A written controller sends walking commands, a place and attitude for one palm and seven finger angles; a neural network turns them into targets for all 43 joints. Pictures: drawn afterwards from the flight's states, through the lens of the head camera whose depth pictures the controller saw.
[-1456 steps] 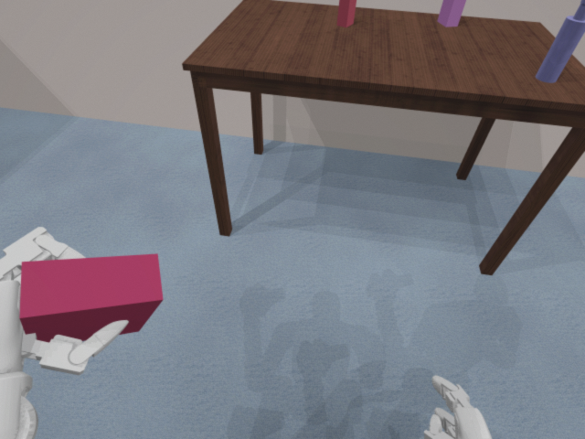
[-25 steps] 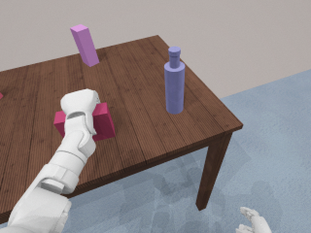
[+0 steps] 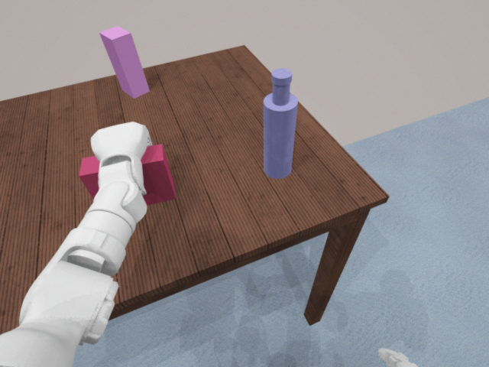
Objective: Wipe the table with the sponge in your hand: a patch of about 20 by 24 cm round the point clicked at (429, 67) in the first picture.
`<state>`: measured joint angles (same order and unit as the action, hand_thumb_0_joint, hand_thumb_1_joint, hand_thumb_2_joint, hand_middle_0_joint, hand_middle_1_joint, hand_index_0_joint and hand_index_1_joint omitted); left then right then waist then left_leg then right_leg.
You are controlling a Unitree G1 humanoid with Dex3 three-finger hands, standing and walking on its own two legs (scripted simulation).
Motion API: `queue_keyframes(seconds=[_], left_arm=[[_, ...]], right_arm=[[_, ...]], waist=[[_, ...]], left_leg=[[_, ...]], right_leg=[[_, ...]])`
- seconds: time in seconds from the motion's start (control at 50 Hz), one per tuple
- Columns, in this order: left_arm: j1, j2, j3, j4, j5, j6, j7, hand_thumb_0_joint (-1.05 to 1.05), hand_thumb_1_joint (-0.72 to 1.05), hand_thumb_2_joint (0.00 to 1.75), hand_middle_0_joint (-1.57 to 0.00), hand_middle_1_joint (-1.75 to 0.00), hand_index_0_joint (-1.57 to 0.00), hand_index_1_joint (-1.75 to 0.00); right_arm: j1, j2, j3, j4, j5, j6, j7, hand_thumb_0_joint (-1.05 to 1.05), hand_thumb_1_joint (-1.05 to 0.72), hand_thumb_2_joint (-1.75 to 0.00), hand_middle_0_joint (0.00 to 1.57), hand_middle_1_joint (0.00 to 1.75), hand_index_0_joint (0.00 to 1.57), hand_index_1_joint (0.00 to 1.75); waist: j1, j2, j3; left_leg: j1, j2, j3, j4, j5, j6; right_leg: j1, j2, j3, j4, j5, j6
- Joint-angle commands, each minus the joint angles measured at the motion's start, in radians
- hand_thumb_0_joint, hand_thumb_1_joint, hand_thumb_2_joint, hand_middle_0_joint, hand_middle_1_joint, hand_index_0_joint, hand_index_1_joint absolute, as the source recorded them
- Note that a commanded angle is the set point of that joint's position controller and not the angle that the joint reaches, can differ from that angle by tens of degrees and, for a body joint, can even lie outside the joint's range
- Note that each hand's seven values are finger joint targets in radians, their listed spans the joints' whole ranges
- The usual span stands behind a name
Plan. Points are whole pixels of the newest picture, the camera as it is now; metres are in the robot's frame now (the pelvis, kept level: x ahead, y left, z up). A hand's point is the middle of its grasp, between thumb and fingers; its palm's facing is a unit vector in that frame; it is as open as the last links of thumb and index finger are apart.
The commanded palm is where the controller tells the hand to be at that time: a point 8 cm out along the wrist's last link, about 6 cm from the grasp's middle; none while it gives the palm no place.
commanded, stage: wipe forward along the third lane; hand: left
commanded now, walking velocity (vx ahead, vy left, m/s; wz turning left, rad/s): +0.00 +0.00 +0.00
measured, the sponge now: (134, 186) +0.42 +0.23 +0.06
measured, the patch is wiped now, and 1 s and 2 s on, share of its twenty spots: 0.90 1.00 1.00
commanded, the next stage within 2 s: wipe back along the third lane in 0.10 s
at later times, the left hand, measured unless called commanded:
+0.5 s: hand (129, 164) +0.44 +0.23 +0.10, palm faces +0.01 -0.02 -1.00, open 9.1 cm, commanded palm +0.40 +0.22 +0.14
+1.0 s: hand (133, 182) +0.39 +0.21 +0.10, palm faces +0.04 -0.04 -1.00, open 9.0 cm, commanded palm +0.35 +0.19 +0.14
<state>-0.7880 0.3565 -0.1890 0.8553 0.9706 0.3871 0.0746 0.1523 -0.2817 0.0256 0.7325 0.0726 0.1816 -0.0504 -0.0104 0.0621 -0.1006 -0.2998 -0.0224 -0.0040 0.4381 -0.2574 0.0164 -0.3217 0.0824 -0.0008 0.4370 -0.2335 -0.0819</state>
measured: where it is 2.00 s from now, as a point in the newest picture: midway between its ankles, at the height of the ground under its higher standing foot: outside the picture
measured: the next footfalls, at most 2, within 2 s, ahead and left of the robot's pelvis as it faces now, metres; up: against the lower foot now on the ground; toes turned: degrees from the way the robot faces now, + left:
none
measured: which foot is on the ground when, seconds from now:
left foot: down 0.00-1.00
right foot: down 0.00-1.00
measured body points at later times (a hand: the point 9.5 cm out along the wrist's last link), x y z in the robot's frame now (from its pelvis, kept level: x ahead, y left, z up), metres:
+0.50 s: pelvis +0.01 +0.02 +0.00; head +0.02 -0.01 +0.45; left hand +0.43 +0.23 +0.16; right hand +0.13 -0.23 -0.14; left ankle -0.03 +0.11 -0.74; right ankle -0.02 -0.07 -0.74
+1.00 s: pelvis +0.02 +0.02 +0.00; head +0.01 -0.01 +0.45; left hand +0.39 +0.21 +0.16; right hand +0.26 -0.18 -0.09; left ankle -0.03 +0.11 -0.74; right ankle -0.02 -0.07 -0.74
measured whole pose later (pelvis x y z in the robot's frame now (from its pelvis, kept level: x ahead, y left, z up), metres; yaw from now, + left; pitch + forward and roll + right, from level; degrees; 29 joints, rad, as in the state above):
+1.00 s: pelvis +0.02 +0.02 +0.00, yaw +1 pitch +3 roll +0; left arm -0.57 0.24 -0.39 0.48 0.97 0.64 0.08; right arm -0.01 -0.26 0.05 0.65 0.08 0.23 0.02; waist 0.07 0.07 -0.10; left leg -0.20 -0.05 -0.01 0.42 -0.28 0.04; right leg -0.22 0.05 0.00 0.44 -0.27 -0.06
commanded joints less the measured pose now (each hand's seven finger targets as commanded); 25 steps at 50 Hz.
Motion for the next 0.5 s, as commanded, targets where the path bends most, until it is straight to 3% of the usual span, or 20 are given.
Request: queue_keyframes(seconds=[0.0,0.04,0.06,0.08,0.12,0.18,0.2,0.24,0.26,0.28,0.36,0.38,0.42,0.48], left_arm=[[-0.323,0.204,0.030,-0.050,0.048,0.000,0.038,0.00,0.10,1.30,-1.20,-1.60,-1.20,-1.60],[-0.350,0.183,0.012,-0.053,0.053,-0.003,0.044,0.00,0.10,1.30,-1.20,-1.60,-1.20,-1.60],[-0.350,0.211,0.043,-0.048,0.051,-0.004,0.047,0.00,0.10,1.30,-1.20,-1.60,-1.20,-1.60],[-0.365,0.197,0.023,-0.044,0.049,-0.001,0.050,0.00,0.10,1.30,-1.20,-1.60,-1.20,-1.60],[-0.402,0.229,0.041,-0.005,0.058,0.004,0.059,0.00,0.10,1.30,-1.20,-1.60,-1.20,-1.60],[-0.428,0.196,0.017,0.014,0.058,0.008,0.061,0.00,0.10,1.30,-1.20,-1.60,-1.20,-1.60],[-0.432,0.161,-0.006,0.007,0.055,0.009,0.060,0.00,0.10,1.30,-1.20,-1.60,-1.20,-1.60],[-0.411,0.123,-0.026,-0.004,0.052,0.011,0.059,0.00,0.10,1.30,-1.20,-1.60,-1.20,-1.60],[-0.388,0.136,0.000,-0.018,0.048,0.004,0.059,0.00,0.10,1.30,-1.20,-1.60,-1.20,-1.60],[-0.365,0.088,-0.038,-0.023,0.043,0.006,0.056,0.00,0.10,1.30,-1.20,-1.60,-1.20,-1.60],[-0.260,0.082,-0.007,-0.077,0.006,0.016,0.065,0.00,0.10,1.30,-1.20,-1.60,-1.20,-1.60],[-0.245,0.040,-0.037,-0.094,-0.005,0.026,0.065,0.00,0.10,1.30,-1.20,-1.60,-1.20,-1.60],[-0.218,0.029,-0.045,-0.121,-0.013,0.051,0.066,0.00,0.10,1.30,-1.20,-1.60,-1.20,-1.60],[-0.182,0.032,-0.043,-0.182,-0.018,0.096,0.066,0.00,0.10,1.30,-1.20,-1.60,-1.20,-1.60]], right_arm=[[-0.074,-0.127,-0.038,-0.119,0.000,-0.034,-0.008,0.00,-0.90,-0.90,0.20,0.30,0.20,0.30],[-0.064,-0.127,-0.043,-0.113,-0.002,-0.033,-0.003,0.00,-0.90,-0.90,0.20,0.30,0.20,0.30],[-0.066,-0.127,-0.044,-0.111,-0.003,-0.031,-0.003,0.00,-0.90,-0.90,0.20,0.30,0.20,0.30],[-0.065,-0.128,-0.042,-0.113,-0.002,-0.031,-0.002,0.00,-0.90,-0.90,0.20,0.30,0.20,0.30],[-0.051,-0.132,-0.042,-0.096,-0.006,-0.031,-0.004,0.00,-0.90,-0.90,0.20,0.30,0.20,0.30],[-0.046,-0.129,-0.043,-0.094,-0.003,-0.031,-0.001,0.00,-0.90,-0.90,0.20,0.30,0.20,0.30],[-0.047,-0.126,-0.045,-0.096,-0.004,-0.033,0.000,0.00,-0.90,-0.90,0.20,0.30,0.20,0.30],[-0.047,-0.122,-0.048,-0.099,-0.006,-0.032,0.006,0.00,-0.90,-0.90,0.20,0.30,0.20,0.30],[-0.045,-0.120,-0.052,-0.101,-0.007,-0.031,0.009,0.00,-0.90,-0.90,0.20,0.30,0.20,0.30],[-0.054,-0.119,-0.051,-0.110,-0.004,-0.030,0.011,0.00,-0.90,-0.90,0.20,0.30,0.20,0.30],[-0.078,-0.119,-0.055,-0.127,-0.004,-0.024,0.019,0.00,-0.90,-0.90,0.20,0.30,0.20,0.30],[-0.091,-0.119,-0.053,-0.131,-0.001,-0.022,0.022,0.00,-0.90,-0.90,0.20,0.30,0.20,0.30],[-0.111,-0.121,-0.053,-0.133,0.003,-0.018,0.027,0.00,-0.90,-0.90,0.20,0.30,0.20,0.30],[-0.147,-0.121,-0.049,-0.146,0.008,-0.012,0.031,0.00,-0.90,-0.90,0.20,0.30,0.20,0.30]], waist=[[-0.007,-0.124,-0.229],[-0.013,-0.105,-0.239],[-0.005,-0.104,-0.241],[-0.010,-0.099,-0.243],[-0.024,-0.120,-0.237],[-0.024,-0.103,-0.246],[-0.028,-0.094,-0.255],[-0.021,-0.064,-0.281],[-0.008,-0.069,-0.309],[-0.011,-0.078,-0.303],[0.016,-0.126,-0.323],[0.011,-0.126,-0.296],[0.011,-0.136,-0.253],[0.027,-0.122,-0.246]], left_leg=[[0.000,-0.025,0.017,-0.015,0.223,0.037],[0.019,-0.023,0.016,-0.011,0.241,0.035],[0.012,-0.023,0.010,-0.013,0.254,0.034],[0.019,-0.023,0.014,-0.013,0.248,0.035],[0.008,-0.022,0.011,-0.010,0.239,0.035],[0.016,-0.018,0.006,-0.016,0.246,0.032],[0.033,-0.017,0.008,-0.011,0.254,0.033],[0.058,-0.014,0.009,-0.006,0.275,0.031],[0.064,-0.012,-0.001,-0.006,0.306,0.028],[0.076,-0.010,0.002,-0.004,0.308,0.027],[0.064,-0.009,0.001,-0.008,0.342,0.026],[0.075,-0.008,0.005,-0.008,0.340,0.028],[0.072,-0.009,0.007,-0.015,0.322,0.030],[0.088,-0.009,0.005,-0.023,0.339,0.029]], right_leg=[[0.197,-0.060,0.058,-0.024,0.360,0.033],[0.180,-0.058,0.051,-0.021,0.367,0.029],[0.186,-0.056,0.051,-0.021,0.373,0.025],[0.182,-0.057,0.047,-0.019,0.364,0.027],[0.171,-0.056,0.047,-0.020,0.353,0.030],[0.156,-0.054,0.036,-0.016,0.330,0.027],[0.149,-0.053,0.034,-0.017,0.334,0.026],[0.148,-0.049,0.030,-0.016,0.338,0.022],[0.166,-0.045,0.025,-0.009,0.354,0.017],[0.157,-0.045,0.023,-0.008,0.348,0.019],[0.216,-0.046,0.025,-0.007,0.415,0.018],[0.202,-0.046,0.025,-0.009,0.415,0.020],[0.191,-0.046,0.025,-0.021,0.402,0.021],[0.204,-0.045,0.022,-0.020,0.407,0.015]])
